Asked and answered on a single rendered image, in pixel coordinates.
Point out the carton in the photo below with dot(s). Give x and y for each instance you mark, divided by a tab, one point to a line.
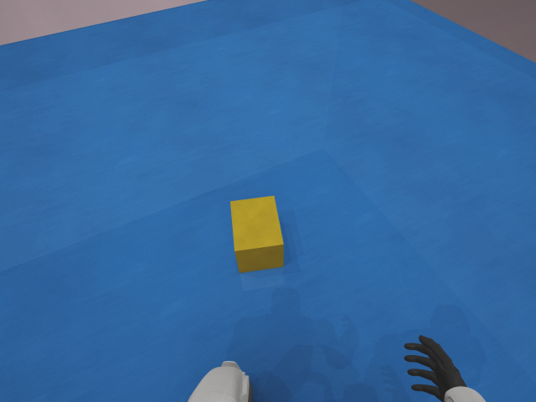
258	243

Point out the robot left shin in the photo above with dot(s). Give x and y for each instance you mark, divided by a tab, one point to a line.
230	364

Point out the robot right hand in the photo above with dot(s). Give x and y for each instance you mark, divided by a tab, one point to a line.
446	376

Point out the robot left thigh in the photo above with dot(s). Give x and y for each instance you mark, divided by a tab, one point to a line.
222	384

